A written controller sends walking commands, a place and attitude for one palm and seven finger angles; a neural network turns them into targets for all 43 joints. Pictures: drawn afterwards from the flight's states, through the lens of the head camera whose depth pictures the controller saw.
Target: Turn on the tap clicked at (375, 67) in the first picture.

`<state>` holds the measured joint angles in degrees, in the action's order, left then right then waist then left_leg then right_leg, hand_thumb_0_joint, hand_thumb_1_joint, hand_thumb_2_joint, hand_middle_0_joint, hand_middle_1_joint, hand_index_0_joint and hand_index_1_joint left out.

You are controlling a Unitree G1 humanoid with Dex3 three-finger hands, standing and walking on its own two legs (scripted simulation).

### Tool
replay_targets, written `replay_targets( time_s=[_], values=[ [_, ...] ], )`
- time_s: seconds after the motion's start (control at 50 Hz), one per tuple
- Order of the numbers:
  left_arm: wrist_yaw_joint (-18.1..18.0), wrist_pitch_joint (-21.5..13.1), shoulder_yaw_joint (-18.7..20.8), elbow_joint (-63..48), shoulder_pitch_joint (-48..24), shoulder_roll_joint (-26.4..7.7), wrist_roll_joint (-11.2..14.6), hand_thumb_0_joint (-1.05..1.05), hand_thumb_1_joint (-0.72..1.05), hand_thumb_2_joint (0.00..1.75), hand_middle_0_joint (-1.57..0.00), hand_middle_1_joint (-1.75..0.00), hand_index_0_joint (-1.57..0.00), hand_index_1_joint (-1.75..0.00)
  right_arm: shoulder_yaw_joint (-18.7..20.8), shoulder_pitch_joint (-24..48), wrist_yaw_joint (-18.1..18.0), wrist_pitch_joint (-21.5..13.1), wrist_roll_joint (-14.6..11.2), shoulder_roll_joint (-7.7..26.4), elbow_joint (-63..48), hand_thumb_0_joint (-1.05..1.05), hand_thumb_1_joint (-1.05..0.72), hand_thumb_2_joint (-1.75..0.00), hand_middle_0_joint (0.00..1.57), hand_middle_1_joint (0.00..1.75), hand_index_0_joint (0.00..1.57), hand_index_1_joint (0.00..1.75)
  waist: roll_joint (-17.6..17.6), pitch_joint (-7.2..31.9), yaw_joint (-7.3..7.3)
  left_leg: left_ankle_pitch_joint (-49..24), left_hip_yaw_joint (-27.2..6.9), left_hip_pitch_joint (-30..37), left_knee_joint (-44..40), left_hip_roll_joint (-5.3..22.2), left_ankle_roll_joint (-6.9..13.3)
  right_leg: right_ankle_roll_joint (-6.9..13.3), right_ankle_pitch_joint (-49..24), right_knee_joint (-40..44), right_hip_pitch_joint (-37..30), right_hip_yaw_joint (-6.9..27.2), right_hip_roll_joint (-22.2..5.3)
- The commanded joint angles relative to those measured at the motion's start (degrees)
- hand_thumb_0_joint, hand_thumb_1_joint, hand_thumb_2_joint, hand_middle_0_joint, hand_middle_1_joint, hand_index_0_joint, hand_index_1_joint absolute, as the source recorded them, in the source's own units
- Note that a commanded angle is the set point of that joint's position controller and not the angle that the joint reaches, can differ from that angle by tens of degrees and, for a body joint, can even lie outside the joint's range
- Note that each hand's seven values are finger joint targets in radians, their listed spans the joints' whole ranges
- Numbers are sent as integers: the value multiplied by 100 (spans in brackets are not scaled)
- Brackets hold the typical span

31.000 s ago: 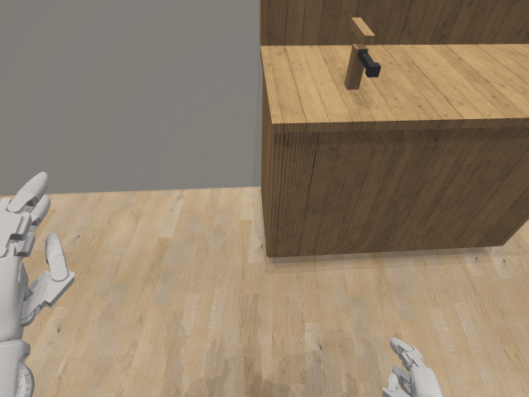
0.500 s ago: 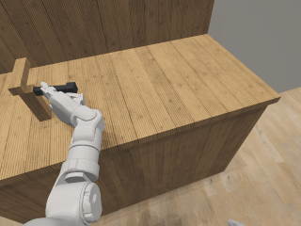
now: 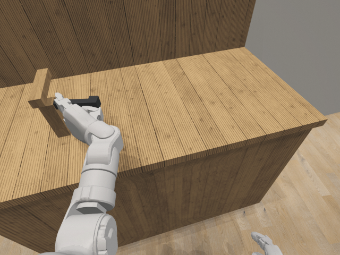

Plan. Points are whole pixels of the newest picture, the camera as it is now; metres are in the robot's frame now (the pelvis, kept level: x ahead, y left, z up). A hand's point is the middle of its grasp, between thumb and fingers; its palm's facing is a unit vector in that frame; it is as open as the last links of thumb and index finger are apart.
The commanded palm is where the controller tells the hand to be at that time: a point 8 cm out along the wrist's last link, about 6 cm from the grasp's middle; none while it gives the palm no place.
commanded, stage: lift the hand up off the lever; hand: left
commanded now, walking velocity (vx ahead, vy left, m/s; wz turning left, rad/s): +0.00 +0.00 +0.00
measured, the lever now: (94, 103) +0.46 +0.24 +0.12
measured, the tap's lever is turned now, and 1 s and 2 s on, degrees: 75 75 75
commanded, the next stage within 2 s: draw the hand back beside the body in 1.72 s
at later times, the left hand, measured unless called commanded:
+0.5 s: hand (96, 108) +0.40 +0.20 +0.16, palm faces +0.81 -0.58 -0.09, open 7.8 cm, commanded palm +0.35 +0.22 +0.16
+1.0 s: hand (92, 102) +0.40 +0.20 +0.18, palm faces +0.80 -0.59 -0.06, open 7.8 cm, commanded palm +0.35 +0.22 +0.18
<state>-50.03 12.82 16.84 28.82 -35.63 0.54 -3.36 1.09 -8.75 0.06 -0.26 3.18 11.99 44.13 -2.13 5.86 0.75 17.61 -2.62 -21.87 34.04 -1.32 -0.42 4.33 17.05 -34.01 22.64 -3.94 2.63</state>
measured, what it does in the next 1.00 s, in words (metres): stands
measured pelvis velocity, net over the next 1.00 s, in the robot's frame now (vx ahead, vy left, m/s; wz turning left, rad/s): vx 0.00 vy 0.00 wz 0.00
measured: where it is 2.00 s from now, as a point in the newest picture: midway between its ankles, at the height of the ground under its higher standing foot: outside the picture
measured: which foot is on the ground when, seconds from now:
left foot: down 0.00-1.00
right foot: down 0.00-1.00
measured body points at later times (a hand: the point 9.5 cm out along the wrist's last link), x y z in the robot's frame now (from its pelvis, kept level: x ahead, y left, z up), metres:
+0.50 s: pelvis +0.00 +0.00 +0.00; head -0.01 -0.03 +0.45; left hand +0.36 +0.23 +0.16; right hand +0.16 -0.23 -0.11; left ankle +0.00 +0.13 -0.73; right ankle +0.00 -0.07 -0.73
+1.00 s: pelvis +0.00 +0.00 +0.01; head -0.01 -0.03 +0.46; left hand +0.35 +0.23 +0.18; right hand +0.18 -0.22 -0.10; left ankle +0.00 +0.13 -0.73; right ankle +0.00 -0.07 -0.73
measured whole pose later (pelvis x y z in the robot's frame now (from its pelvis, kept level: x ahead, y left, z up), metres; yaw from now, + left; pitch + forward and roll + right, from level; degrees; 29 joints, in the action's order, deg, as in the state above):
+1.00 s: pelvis +0.00 +0.00 +0.01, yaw +0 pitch +2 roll +1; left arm -48.0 20.7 15.4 20.9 -34.9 0.1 -1.1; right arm 0.2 -6.0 -1.1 -0.3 1.7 12.0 45.3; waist -2.6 4.5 2.2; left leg 15.4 -2.5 -15.2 28.7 -1.2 -0.5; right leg 4.4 15.1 -29.1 16.2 -3.7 2.8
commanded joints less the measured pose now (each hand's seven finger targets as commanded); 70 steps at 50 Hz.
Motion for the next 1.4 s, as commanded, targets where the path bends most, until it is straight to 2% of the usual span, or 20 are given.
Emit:
replay_targets(
  time_s=[0.0,0.28,0.34,0.44,0.52,0.56,0.58,0.64,0.68,0.86,0.88,0.9,0.92,0.98,1.12,1.16,1.18,1.3,1.34,1.38],
  values=[
    [-38,-235,-363,-1418,-2811,-776,-238,0,90,90,-15,-15,-15,-15,198,638,-81,-270,-39,555,-697,0,-90,-90,20,30,20,30,317,1707,-78,-1571,253,494,-242,49,38,-280,-1535,512,-1069,197,-344],
    [-1,75,-227,-1529,-2426,-828,-145,0,90,90,-15,-15,-15,-15,172,796,-97,-220,-77,546,-759,0,-90,-90,20,30,20,30,484,1726,93,-1781,253,564,-396,43,14,-305,-1942,578,-1440,191,-378],
    [28,124,-217,-1583,-2549,-870,-93,0,90,90,-15,-15,-15,-15,147,808,-112,-221,-107,541,-744,0,-90,-90,20,30,20,30,649,1621,38,-1644,282,539,-434,47,47,-354,-1894,678,-1455,238,-420],
    [48,168,-288,-1607,-2777,-897,-108,0,90,90,-15,-15,-15,-15,123,916,-146,-279,-112,536,-683,0,-90,-90,20,30,20,30,539,1409,-6,-1320,290,547,-486,36,80,-352,-1356,858,-1288,280,-414],
    [62,134,-288,-1808,-2774,-932,-117,0,90,90,-15,-15,-15,-15,136,946,-154,-315,-112,515,-704,0,-90,-90,20,30,20,30,303,1657,56,-1405,288,658,-500,22,64,-334,-1440,809,-1430,292,-408],
    [88,205,-437,-1597,-2819,-768,-104,0,90,90,-15,-15,-15,-15,123,914,-146,-330,-117,530,-654,0,-90,-90,20,30,20,30,413,1459,-12,-1370,278,659,-528,26,57,-327,-1357,841,-1315,262,-394],
    [88,216,-228,-1600,-2597,-945,-64,0,90,90,-15,-15,-15,-15,153,940,-164,-324,-126,561,-683,0,-90,-90,20,30,20,30,463,1531,65,-1372,265,672,-552,20,68,-322,-1332,855,-1390,251,-376],
    [121,298,-384,-1678,-2562,-751,19,0,90,90,-15,-15,-15,-15,129,953,-156,-325,-140,543,-714,0,-90,-90,20,30,20,30,598,1510,51,-1481,285,699,-585,10,67,-356,-1595,867,-1483,248,-409],
    [110,329,-47,-1637,-2496,-1105,41,0,90,90,-15,-15,-15,-15,128,973,-182,-286,-160,569,-699,0,-90,-90,20,30,20,30,533,1507,142,-1527,266,678,-632,4,55,-344,-1640,869,-1568,255,-405],
    [144,427,-371,-2133,-2602,-858,3,0,90,90,-15,-15,-15,-15,100,1116,-149,-287,-158,514,-750,0,-90,-90,20,30,20,30,463,1518,100,-1636,324,861,-640,33,59,-346,-1739,913,-1608,258,-407],
    [156,432,-174,-2063,-2556,-1072,0,0,90,90,-15,-15,-15,-15,116,1123,-167,-273,-170,543,-721,0,-90,-90,20,30,20,30,487,1501,131,-1657,291,874,-674,45,49,-325,-1672,920,-1631,233,-386],
    [187,445,-427,-2167,-2632,-828,9,0,90,90,-15,-15,-15,-15,99,1175,-154,-285,-173,513,-739,0,-90,-90,20,30,20,30,311,1490,107,-1651,316,930,-670,40,40,-310,-1600,919,-1568,239,-388],
    [186,475,-434,-2104,-2600,-791,26,0,90,90,-15,-15,-15,-15,96,1157,-156,-300,-172,507,-734,0,-90,-90,20,30,20,30,442,1424,96,-1620,308,925,-677,37,53,-323,-1590,952,-1548,232,-389],
    [206,548,-262,-2013,-2581,-974,76,0,90,90,-15,-15,-15,-15,96,1207,-187,-285,-195,536,-703,0,-90,-90,20,30,20,30,438,1351,135,-1504,285,909,-742,21,47,-314,-1399,1029,-1558,241,-379],
    [240,690,-494,-2369,-2365,-707,127,0,90,90,-15,-15,-15,-15,71,1280,-123,-246,-203,497,-772,0,-90,-90,20,30,20,30,357,1471,182,-2000,306,1104,-738,39,-5,-291,-2010,916,-1743,185,-386],
    [264,733,-433,-2471,-2235,-769,166,0,90,90,-15,-15,-15,-15,72,1321,-130,-221,-210,493,-790,0,-90,-90,20,30,20,30,591,1491,192,-1988,321,1084,-746,44,12,-337,-2145,948,-1861,205,-409],
    [275,751,-224,-2399,-2121,-993,188,0,90,90,-15,-15,-15,-15,81,1362,-147,-193,-228,518,-778,0,-90,-90,20,30,20,30,582,1435,236,-1936,285,1050,-784,40,1,-321,-1987,980,-1866,189,-394],
    [262,825,-589,-2588,-2616,-712,129,0,90,90,-15,-15,-15,-15,33,1528,-127,-253,-233,451,-704,0,-90,-90,20,30,20,30,239,1288,194,-1732,274,1163,-829,57,-36,-257,-1418,1069,-1610,185,-363],
    [249,853,-681,-2535,-2694,-609,131,0,90,90,-15,-15,-15,-15,35,1533,-125,-292,-225,448,-692,0,-90,-90,20,30,20,30,403,1292,175,-1642,270,1151,-835,48,-22,-275,-1326,1096,-1592,196,-355],
    [249,878,-436,-2364,-2652,-859,147,0,90,90,-15,-15,-15,-15,41,1536,-144,-271,-236,480,-653,0,-90,-90,20,30,20,30,411,1252,210,-1599,256,1110,-870,36,-30,-266,-1264,1135,-1624,195,-347]
  ],
)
